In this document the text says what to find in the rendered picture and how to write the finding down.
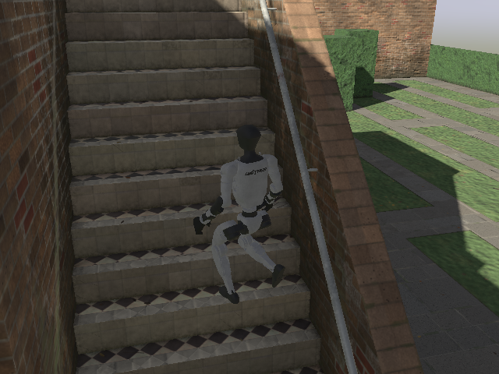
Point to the robot left upper arm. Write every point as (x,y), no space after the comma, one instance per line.
(228,171)

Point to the robot head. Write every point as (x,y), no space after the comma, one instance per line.
(248,137)

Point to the robot torso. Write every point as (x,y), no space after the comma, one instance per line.
(249,188)

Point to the left robot hand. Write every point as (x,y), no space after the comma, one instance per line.
(199,226)

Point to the right robot forearm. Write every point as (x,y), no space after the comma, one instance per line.
(272,196)

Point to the robot right upper arm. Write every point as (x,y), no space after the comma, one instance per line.
(274,173)

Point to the left robot forearm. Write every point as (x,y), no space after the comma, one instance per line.
(212,212)

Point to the right robot hand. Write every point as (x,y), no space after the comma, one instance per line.
(268,206)

